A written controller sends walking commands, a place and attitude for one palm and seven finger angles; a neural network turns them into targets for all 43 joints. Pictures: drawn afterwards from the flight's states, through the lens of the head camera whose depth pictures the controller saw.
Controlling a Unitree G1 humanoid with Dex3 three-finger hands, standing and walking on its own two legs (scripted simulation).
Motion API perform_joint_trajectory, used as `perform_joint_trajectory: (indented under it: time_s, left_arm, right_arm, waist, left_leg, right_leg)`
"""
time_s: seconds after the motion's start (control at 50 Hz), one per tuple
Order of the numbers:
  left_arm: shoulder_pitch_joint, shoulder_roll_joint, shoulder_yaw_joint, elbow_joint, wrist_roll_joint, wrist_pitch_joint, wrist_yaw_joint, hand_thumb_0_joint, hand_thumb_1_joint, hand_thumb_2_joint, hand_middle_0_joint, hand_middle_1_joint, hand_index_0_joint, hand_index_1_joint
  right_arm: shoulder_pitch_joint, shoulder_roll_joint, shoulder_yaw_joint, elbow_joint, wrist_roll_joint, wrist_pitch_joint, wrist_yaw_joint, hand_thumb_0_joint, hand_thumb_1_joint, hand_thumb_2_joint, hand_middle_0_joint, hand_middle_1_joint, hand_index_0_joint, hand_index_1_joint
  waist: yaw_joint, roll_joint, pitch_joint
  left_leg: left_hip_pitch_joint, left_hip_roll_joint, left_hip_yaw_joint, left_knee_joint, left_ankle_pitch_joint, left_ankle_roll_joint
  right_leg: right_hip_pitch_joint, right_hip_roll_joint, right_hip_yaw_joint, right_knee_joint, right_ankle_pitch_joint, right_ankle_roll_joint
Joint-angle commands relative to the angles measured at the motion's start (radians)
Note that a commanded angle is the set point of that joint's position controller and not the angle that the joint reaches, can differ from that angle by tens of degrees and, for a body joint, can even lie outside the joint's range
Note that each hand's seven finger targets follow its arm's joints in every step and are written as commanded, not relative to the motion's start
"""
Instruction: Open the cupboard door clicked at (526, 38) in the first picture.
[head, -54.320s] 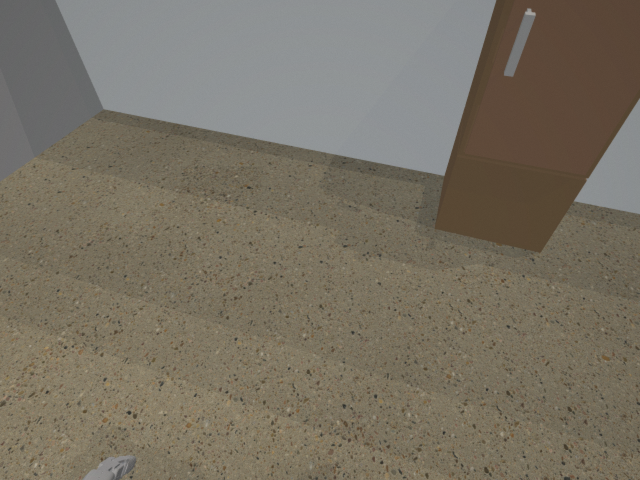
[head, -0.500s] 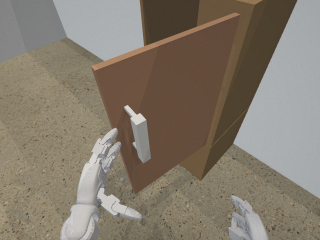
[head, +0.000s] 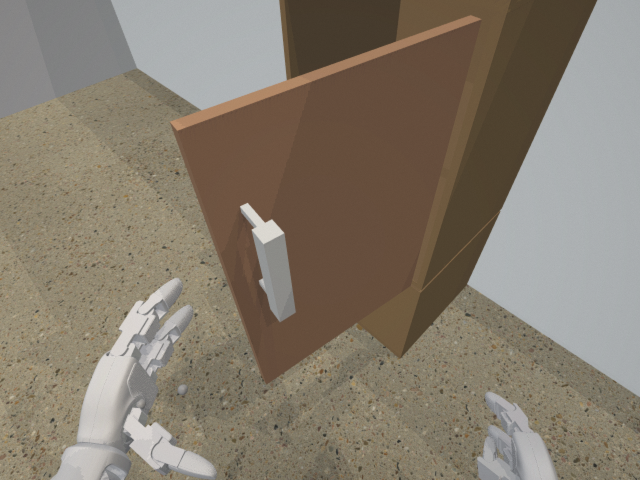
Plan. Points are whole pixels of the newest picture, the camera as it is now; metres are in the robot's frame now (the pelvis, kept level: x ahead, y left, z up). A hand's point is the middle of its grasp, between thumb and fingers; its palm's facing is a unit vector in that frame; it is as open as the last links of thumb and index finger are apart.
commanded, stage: draw the hand back to the body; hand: left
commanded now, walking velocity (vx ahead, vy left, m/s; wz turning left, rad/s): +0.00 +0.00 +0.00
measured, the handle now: (267, 264) +0.35 +0.10 +0.09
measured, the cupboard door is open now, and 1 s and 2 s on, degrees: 81 81 81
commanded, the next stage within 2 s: step back with the hand held close in 1.56 s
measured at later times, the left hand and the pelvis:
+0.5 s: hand (115, 372) +0.19 +0.20 +0.13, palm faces +0.00 -1.00 -0.08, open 16.2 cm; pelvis +0.00 +0.04 +0.01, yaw +0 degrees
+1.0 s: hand (30, 322) +0.22 +0.27 +0.18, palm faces +0.35 -0.85 -0.39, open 11.3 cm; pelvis +0.02 +0.04 +0.04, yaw -2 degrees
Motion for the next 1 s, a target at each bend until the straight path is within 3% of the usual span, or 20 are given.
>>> perform_joint_trajectory:
  time_s: [0.0,0.04,0.24,0.36,0.46,0.48,0.5,0.52,0.56,0.6,0.7,0.82,0.88,0.98]
  left_arm:
    - [-0.122,0.126,0.097,-0.25,-0.033,-0.085,-0.01,0.0,-0.5,0.3,-0.15,-0.3,-0.15,-0.3]
    - [-0.112,0.136,0.099,-0.282,-0.028,-0.079,-0.009,0.0,-0.5,0.3,-0.15,-0.3,-0.15,-0.3]
    - [-0.028,0.114,0.103,-0.312,-0.047,0.068,-0.005,0.0,-0.5,0.3,-0.15,-0.3,-0.15,-0.3]
    - [-0.097,0.153,0.126,-0.402,-0.03,0.088,0.014,0.0,-0.5,0.3,-0.15,-0.3,-0.15,-0.3]
    - [-0.084,0.159,0.137,-0.417,-0.03,0.125,0.004,0.0,-0.325,0.375,-0.156,-0.3,-0.156,-0.3]
    - [-0.122,0.283,0.166,-0.506,0.111,0.122,0.144,0.0,-0.29,0.39,-0.158,-0.3,-0.158,-0.3]
    - [-0.028,0.203,0.139,-0.446,0.125,0.141,0.204,0.0,-0.255,0.405,-0.159,-0.3,-0.159,-0.3]
    - [0.012,0.17,0.121,-0.413,0.132,0.157,0.229,0.0,-0.22,0.42,-0.16,-0.3,-0.16,-0.3]
    - [0.012,0.186,0.135,-0.408,0.158,0.167,0.265,0.0,-0.15,0.45,-0.162,-0.3,-0.162,-0.3]
    - [-0.017,0.203,0.146,-0.442,0.175,0.162,0.288,0.0,-0.08,0.48,-0.165,-0.3,-0.165,-0.3]
    - [-0.074,0.229,0.163,-0.482,0.2,0.148,0.327,0.0,0.095,0.555,-0.171,-0.3,-0.171,-0.3]
    - [-0.06,0.243,0.213,-0.44,0.203,0.142,0.338,0.0,0.305,0.645,-0.179,-0.3,-0.179,-0.3]
    - [-0.046,0.252,0.245,-0.409,0.201,0.14,0.337,0.0,0.41,0.69,-0.182,-0.3,-0.182,-0.3]
    - [-0.055,0.288,0.307,-0.423,0.194,0.131,0.333,0.0,0.585,0.765,-0.189,-0.3,-0.189,-0.3]
  right_arm:
    - [-0.089,-0.084,-0.037,-0.166,0.003,-0.081,-0.01,0.0,-0.9,-0.9,0.2,0.3,0.2,0.3]
    - [-0.088,-0.081,-0.036,-0.168,0.008,-0.089,-0.012,0.0,-0.9,-0.9,0.2,0.3,0.2,0.3]
    - [-0.113,-0.081,-0.023,-0.184,0.019,-0.099,-0.013,0.0,-0.9,-0.9,0.2,0.3,0.2,0.3]
    - [-0.106,-0.088,-0.015,-0.171,0.016,-0.119,-0.017,0.0,-0.9,-0.9,0.2,0.3,0.2,0.3]
    - [-0.11,-0.088,-0.009,-0.158,0.018,-0.133,-0.018,0.0,-0.9,-0.9,0.2,0.3,0.2,0.3]
    - [-0.125,-0.075,-0.009,-0.158,0.0,-0.117,-0.035,0.0,-0.9,-0.9,0.2,0.3,0.2,0.3]
    - [-0.111,-0.057,-0.002,-0.147,-0.01,-0.105,-0.041,0.0,-0.9,-0.9,0.2,0.3,0.2,0.3]
    - [-0.113,-0.056,0.0,-0.146,-0.009,-0.095,-0.04,0.0,-0.9,-0.9,0.2,0.3,0.2,0.3]
    - [-0.132,-0.063,-0.003,-0.126,-0.01,-0.073,-0.036,0.0,-0.9,-0.9,0.2,0.3,0.2,0.3]
    - [-0.141,-0.063,-0.003,-0.122,-0.013,-0.063,-0.036,0.0,-0.9,-0.9,0.2,0.3,0.2,0.3]
    - [-0.157,-0.068,-0.002,-0.098,-0.023,-0.067,-0.036,0.0,-0.9,-0.9,0.2,0.3,0.2,0.3]
    - [-0.167,-0.073,-0.01,-0.065,-0.027,-0.061,-0.028,0.0,-0.9,-0.9,0.2,0.3,0.2,0.3]
    - [-0.173,-0.073,-0.016,-0.055,-0.028,-0.051,-0.024,0.0,-0.9,-0.9,0.2,0.3,0.2,0.3]
    - [-0.182,-0.071,-0.024,-0.046,-0.029,-0.036,-0.015,0.0,-0.9,-0.9,0.2,0.3,0.2,0.3]
  waist:
    - [-0.012,-0.071,-0.133]
    - [-0.002,-0.02,-0.163]
    - [0.016,-0.042,-0.077]
    - [0.011,-0.013,-0.066]
    - [0.018,0.003,-0.071]
    - [0.053,0.015,-0.056]
    - [0.034,-0.006,-0.011]
    - [0.031,-0.041,0.025]
    - [0.034,-0.039,0.029]
    - [0.029,0.002,0.028]
    - [0.03,0.044,0.022]
    - [0.037,-0.002,0.036]
    - [0.044,0.001,0.053]
    - [0.052,0.015,0.027]
  left_leg:
    - [0.034,-0.024,-0.012,-0.073,0.158,0.02]
    - [0.079,-0.023,-0.013,-0.099,0.189,0.023]
    - [0.139,-0.007,-0.028,-0.196,0.211,0.023]
    - [0.189,0.002,-0.049,-0.231,0.201,0.021]
    - [0.227,0.005,-0.06,-0.258,0.223,0.014]
    - [0.23,0.01,-0.05,-0.303,0.214,0.021]
    - [0.237,0.01,-0.042,-0.322,0.202,0.018]
    - [0.225,0.014,-0.044,-0.332,0.192,0.015]
    - [0.259,0.023,-0.043,-0.357,0.22,0.017]
    - [0.294,0.024,-0.035,-0.384,0.232,0.015]
    - [0.365,0.029,-0.051,-0.454,0.26,0.011]
    - [0.412,0.034,-0.042,-0.5,0.341,0.003]
    - [0.426,0.037,-0.033,-0.514,0.396,-0.001]
    - [0.461,0.031,-0.012,-0.512,0.473,0.001]
  right_leg:
    - [0.111,-0.058,0.186,-0.21,0.235,0.067]
    - [0.122,-0.045,0.152,-0.193,0.26,0.054]
    - [0.119,-0.005,0.052,-0.201,0.256,0.041]
    - [0.113,0.003,0.035,-0.214,0.216,0.035]
    - [0.142,0.003,0.027,-0.228,0.234,0.033]
    - [0.198,-0.022,0.088,-0.289,0.233,0.021]
    - [0.197,-0.028,0.081,-0.313,0.22,0.023]
    - [0.195,-0.028,0.074,-0.32,0.21,0.026]
    - [0.234,-0.026,0.074,-0.348,0.224,0.025]
    - [0.261,-0.03,0.075,-0.367,0.231,0.027]
    - [0.321,-0.028,0.07,-0.411,0.238,0.025]
    - [0.383,-0.023,0.065,-0.452,0.29,0.028]
    - [0.407,-0.023,0.067,-0.468,0.326,0.027]
    - [0.45,-0.025,0.075,-0.486,0.397,0.029]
